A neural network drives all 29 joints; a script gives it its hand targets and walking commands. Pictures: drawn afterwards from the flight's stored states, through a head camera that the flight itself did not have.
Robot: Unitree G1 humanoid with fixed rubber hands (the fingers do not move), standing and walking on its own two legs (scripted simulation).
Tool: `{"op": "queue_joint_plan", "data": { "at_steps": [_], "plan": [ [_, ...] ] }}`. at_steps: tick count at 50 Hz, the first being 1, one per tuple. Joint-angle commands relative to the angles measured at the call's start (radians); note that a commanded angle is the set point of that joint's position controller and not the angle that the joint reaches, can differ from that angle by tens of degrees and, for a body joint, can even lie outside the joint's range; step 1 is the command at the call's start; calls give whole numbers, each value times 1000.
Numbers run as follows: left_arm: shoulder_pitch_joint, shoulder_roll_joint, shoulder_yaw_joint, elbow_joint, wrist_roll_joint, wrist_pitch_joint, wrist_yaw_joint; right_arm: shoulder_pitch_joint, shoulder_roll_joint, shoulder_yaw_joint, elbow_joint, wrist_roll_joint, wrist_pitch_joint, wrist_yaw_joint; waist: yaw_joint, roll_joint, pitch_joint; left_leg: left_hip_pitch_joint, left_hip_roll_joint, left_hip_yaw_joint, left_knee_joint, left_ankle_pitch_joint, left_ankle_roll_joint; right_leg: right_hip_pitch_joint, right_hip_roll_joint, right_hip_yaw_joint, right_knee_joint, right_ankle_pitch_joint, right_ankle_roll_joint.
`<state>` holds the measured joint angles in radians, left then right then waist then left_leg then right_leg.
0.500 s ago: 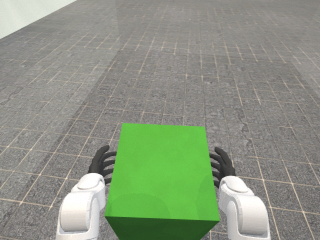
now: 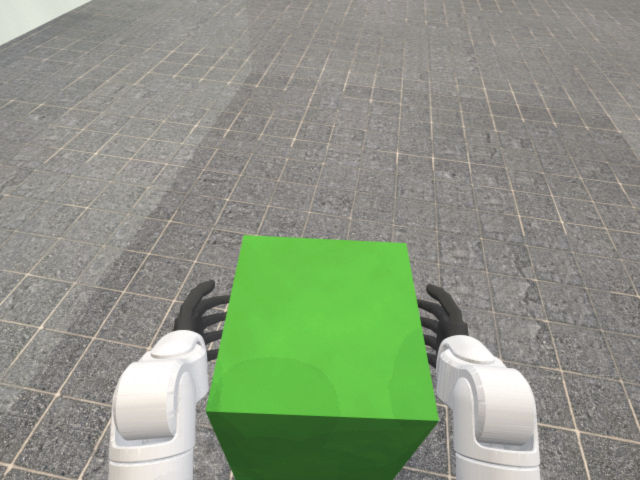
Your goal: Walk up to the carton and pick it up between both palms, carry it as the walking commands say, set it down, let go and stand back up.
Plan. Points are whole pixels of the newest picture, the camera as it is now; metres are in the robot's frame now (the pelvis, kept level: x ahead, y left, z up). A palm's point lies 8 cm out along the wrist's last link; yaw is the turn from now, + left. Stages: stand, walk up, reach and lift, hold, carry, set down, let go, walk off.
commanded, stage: carry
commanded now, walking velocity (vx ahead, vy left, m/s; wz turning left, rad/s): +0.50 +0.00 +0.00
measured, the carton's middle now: (318, 366) +0.27 +0.01 +0.01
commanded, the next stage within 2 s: none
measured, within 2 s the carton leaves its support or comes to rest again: neither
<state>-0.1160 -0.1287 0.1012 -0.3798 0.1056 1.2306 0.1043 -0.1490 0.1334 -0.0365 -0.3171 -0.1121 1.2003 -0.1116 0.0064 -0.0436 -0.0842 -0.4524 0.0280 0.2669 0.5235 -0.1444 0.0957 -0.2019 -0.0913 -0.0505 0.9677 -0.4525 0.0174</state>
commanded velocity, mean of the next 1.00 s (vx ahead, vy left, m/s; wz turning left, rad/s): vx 0.04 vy -0.01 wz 0.00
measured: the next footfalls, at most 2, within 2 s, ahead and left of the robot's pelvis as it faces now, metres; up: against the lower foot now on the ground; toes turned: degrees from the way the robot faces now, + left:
right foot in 0.36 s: +0.35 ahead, -0.09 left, +0.00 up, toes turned -9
left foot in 0.54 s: +0.30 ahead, +0.12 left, +0.00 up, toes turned +13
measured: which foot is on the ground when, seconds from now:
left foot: down 0.00-0.40, up 0.42-0.52, down 0.54-1.00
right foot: up 0.00-0.34, down 0.36-1.00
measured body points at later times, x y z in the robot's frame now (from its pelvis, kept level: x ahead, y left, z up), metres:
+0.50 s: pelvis +0.25 -0.01 +0.01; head +0.28 -0.02 +0.46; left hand +0.54 +0.15 +0.08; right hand +0.55 -0.14 +0.07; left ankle +0.17 +0.09 -0.71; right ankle +0.31 -0.09 -0.72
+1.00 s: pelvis +0.35 +0.01 +0.02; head +0.35 +0.02 +0.47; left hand +0.62 +0.18 +0.10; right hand +0.65 -0.11 +0.10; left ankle +0.24 +0.10 -0.71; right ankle +0.32 -0.09 -0.72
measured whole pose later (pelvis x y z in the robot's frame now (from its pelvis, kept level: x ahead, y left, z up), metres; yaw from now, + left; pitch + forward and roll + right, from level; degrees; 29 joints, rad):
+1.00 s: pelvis +0.35 +0.01 +0.02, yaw +4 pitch +3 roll -1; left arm -0.21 -0.14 0.11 -0.30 0.12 1.21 0.10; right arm -0.21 0.14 -0.11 -0.29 -0.11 1.20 -0.11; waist 0.00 0.00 -0.08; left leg -0.13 0.05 0.14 0.50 -0.32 -0.04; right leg -0.21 -0.04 -0.21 0.45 -0.22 -0.03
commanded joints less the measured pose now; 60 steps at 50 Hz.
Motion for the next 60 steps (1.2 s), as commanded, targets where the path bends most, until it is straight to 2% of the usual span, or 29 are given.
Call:
{"op": "queue_joint_plan", "data": {
  "at_steps": [1,3,5,10,13,17,18,19,20,21,23,25,28,31,34,37,39,44,46,47,49,50,51,52,53,54,55,57,60],
  "plan": [
    [-485,-885,-721,-102,-422,-8,-286,-393,979,660,-83,391,-7,253,-29,95,-276,585,363,-579,-310,-47,108,-461,-35,76,296,83,-50],
    [-513,-925,-721,-100,-422,-15,-280,-443,1016,678,-107,414,-10,256,-26,87,-262,484,307,-392,-326,112,52,-365,-47,46,129,152,-39],
    [-485,-936,-713,-79,-407,-22,-269,-446,1009,681,-113,429,-5,265,-23,144,-266,484,282,-296,-308,294,55,-336,-13,-7,16,138,-25],
    [-450,-930,-704,-54,-384,-29,-245,-420,948,656,-84,421,2,281,-22,205,-241,525,228,-136,-238,628,41,-310,47,-96,-281,266,-10],
    [-473,-915,-699,-42,-389,-19,-249,-408,927,624,-53,403,7,280,-25,219,-215,519,207,-76,-200,713,19,-248,78,-132,-391,386,-10],
    [-490,-905,-685,6,-398,-2,-268,-416,917,612,-15,396,18,274,-7,149,-192,416,143,-25,0,516,-68,15,83,-169,-660,651,-22],
    [-485,-896,-674,27,-394,0,-273,-417,905,606,1,392,20,273,-3,110,-241,325,127,-40,83,344,-104,171,-7,-87,-632,817,-28],
    [-494,-905,-663,62,-383,-4,-280,-448,920,624,3,389,26,272,3,-46,-328,190,65,-88,223,0,-139,357,-196,108,-491,1259,-121],
    [-484,-913,-659,93,-379,-14,-284,-457,930,623,-4,388,27,272,8,-162,-388,104,10,-149,296,-369,-146,422,-280,228,-502,1299,-228],
    [-493,-934,-665,87,-384,-22,-290,-478,950,625,-2,390,21,273,2,-134,-374,81,30,-203,286,-457,-135,385,-284,235,-556,1163,-240],
    [-542,-958,-669,64,-394,-34,-289,-540,985,651,-25,414,10,274,1,-92,-330,113,45,-220,106,-474,-112,304,-245,190,-622,865,-199],
    [-553,-969,-670,38,-401,-37,-282,-544,1001,657,-38,417,-2,270,-4,-99,-339,217,18,-175,-61,-293,-104,242,-181,96,-618,712,-149],
    [-535,-952,-669,9,-401,-40,-276,-509,1012,653,-48,402,-11,259,-6,-30,-376,339,82,-180,-173,-17,-113,192,-112,-22,-533,667,-96],
    [-522,-948,-685,29,-403,-28,-271,-490,984,637,-28,403,7,258,-6,62,-328,357,141,-199,-12,426,-112,124,-74,-48,-430,850,-71],
    [-497,-927,-681,42,-390,-21,-268,-443,965,625,9,396,13,262,-11,66,-334,340,117,-191,27,490,-125,136,-76,-49,-386,1012,-74],
    [-520,-942,-687,26,-393,-26,-266,-463,974,633,3,409,10,270,-8,40,-312,320,85,-171,-33,374,-139,156,-78,-54,-379,1075,-84],
    [-530,-946,-691,19,-400,-26,-265,-479,975,637,-7,417,10,272,-6,39,-285,357,83,-164,-75,430,-140,130,-63,-68,-380,1012,-76],
    [-539,-936,-694,12,-406,-22,-262,-473,955,630,-13,410,9,268,-7,135,-246,508,138,-174,-5,856,-109,13,30,-148,-505,592,-30],
    [-543,-932,-690,12,-405,-19,-263,-465,956,627,-10,406,9,265,-6,106,-270,390,112,-153,65,743,-121,180,18,-131,-531,800,-38],
    [-535,-937,-688,18,-403,-18,-265,-463,960,628,-8,406,9,264,-1,50,-295,263,83,-132,104,516,-135,321,-29,-92,-493,1065,-63],
    [-537,-958,-698,25,-404,-22,-270,-464,981,635,-3,414,5,268,1,-88,-297,68,8,-120,-66,-233,-147,500,-155,-8,-421,1508,-148],
    [-528,-948,-699,34,-413,-28,-269,-475,973,638,-12,421,2,272,-3,-102,-294,193,18,-123,-290,-215,-136,423,-133,-42,-431,1288,-144],
    [-507,-913,-689,44,-414,-34,-266,-471,958,634,-9,412,0,276,-8,-121,-287,407,43,-107,-340,-156,-111,233,-88,-58,-470,762,-112],
    [-504,-901,-682,60,-408,-35,-264,-432,942,613,19,398,-2,278,-25,18,-247,669,155,-236,-289,-135,-64,-113,-19,-107,-376,298,-76],
    [-546,-889,-687,34,-405,-26,-268,-413,938,598,51,388,-13,277,-46,272,-164,744,382,-527,-316,-132,46,-398,61,-172,-264,-100,-41],
    [-591,-903,-704,20,-409,-20,-271,-435,945,578,52,392,-16,280,-39,277,-60,678,515,-701,-376,-257,149,-563,-29,-42,-138,-104,-42],
    [-600,-923,-692,29,-404,-17,-273,-469,950,570,44,389,-12,282,-33,180,4,650,512,-689,-418,-345,155,-645,-47,12,-58,-47,-35],
    [-586,-947,-698,15,-420,-19,-268,-493,957,578,11,398,-7,282,-30,121,13,685,441,-559,-442,-325,89,-692,-58,39,-62,128,-21],
    [-575,-966,-715,-19,-422,-29,-254,-495,962,603,-45,416,-7,286,-39,160,-32,702,346,-354,-432,-80,21,-639,-32,-27,-112,263,-4]
  ]
}}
